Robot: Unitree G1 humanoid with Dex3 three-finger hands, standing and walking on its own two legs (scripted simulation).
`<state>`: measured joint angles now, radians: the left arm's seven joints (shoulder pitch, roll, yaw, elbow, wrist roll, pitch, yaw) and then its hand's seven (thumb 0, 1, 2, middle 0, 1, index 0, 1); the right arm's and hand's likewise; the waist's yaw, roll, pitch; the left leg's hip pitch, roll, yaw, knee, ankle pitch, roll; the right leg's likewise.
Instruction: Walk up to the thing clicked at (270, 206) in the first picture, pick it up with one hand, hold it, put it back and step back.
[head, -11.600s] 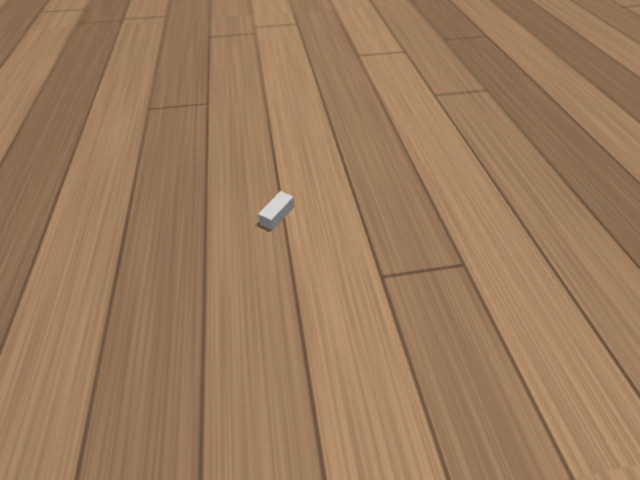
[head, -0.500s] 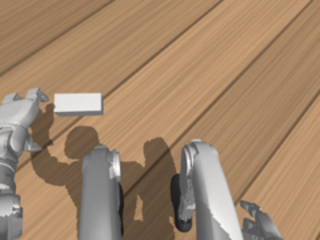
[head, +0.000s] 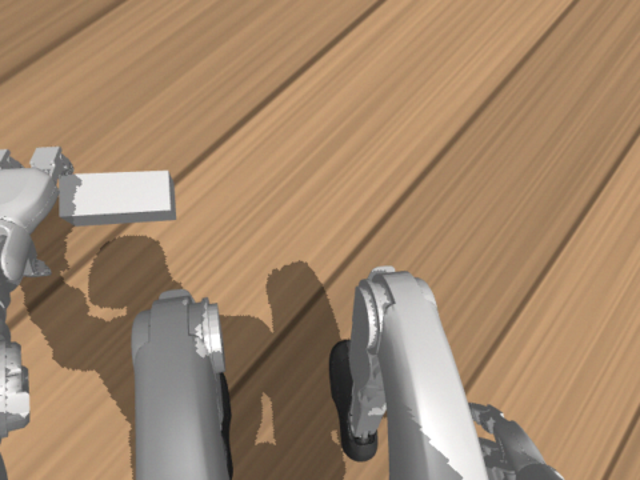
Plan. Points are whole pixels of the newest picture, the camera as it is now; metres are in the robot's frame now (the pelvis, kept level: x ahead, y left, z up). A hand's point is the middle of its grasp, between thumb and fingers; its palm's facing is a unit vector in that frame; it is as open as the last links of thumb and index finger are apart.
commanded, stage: rise first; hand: left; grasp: from above
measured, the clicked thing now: (121, 198) +0.51 +0.27 -0.32
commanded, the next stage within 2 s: none
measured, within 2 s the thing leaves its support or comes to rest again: neither
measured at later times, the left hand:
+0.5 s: hand (48, 218) +0.44 +0.32 -0.19, palm faces -0.46 -0.04 -0.89, open 14.0 cm
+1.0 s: hand (56, 209) +0.45 +0.32 -0.20, palm faces -0.46 -0.04 -0.88, open 14.1 cm
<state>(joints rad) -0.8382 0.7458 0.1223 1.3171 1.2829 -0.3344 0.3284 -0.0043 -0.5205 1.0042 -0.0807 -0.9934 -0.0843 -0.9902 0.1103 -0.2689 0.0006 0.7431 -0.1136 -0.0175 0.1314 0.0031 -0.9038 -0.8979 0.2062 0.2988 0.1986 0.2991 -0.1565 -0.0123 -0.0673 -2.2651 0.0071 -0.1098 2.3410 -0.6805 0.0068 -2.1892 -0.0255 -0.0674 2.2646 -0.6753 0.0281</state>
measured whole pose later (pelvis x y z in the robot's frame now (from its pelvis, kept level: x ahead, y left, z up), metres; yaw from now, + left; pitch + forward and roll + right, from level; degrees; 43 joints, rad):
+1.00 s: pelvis +0.01 +0.00 -0.02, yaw -2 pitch +35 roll -9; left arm -0.93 0.81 0.13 1.43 1.33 -0.32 0.40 0.00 -0.54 1.03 -0.10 -1.00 -0.09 -1.01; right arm 0.12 -0.27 0.04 0.75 -0.15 -0.02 0.15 0.00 -0.91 -0.90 0.21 0.30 0.20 0.30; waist -0.21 -0.03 -0.04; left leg -2.33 0.01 -0.13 2.42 -0.70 0.01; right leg -2.24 -0.01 -0.08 2.32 -0.69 0.03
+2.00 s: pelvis +0.00 +0.00 -0.03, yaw -2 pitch +33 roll -9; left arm -0.97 0.85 0.11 1.46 1.34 -0.32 0.38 0.00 -0.49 0.98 -0.15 -0.96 -0.14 -0.98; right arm 0.13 -0.28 0.08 0.74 -0.15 -0.03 0.15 0.00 -0.91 -0.90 0.20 0.30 0.20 0.30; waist -0.24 -0.03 -0.02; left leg -2.34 0.01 -0.15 2.43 -0.69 0.00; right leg -2.25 -0.01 -0.09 2.33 -0.67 0.03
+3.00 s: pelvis +0.00 +0.00 -0.03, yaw -3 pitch +33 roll -9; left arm -1.01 0.84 0.08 1.46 1.26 -0.25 0.31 0.00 -0.53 1.01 -0.09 -1.01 -0.10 -1.01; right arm 0.18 -0.30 0.12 0.70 -0.15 -0.05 0.15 0.00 -0.90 -0.88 0.21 0.30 0.20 0.30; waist -0.27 -0.02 0.02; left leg -2.35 0.01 -0.16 2.44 -0.68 -0.01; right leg -2.27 0.00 -0.10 2.34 -0.65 0.03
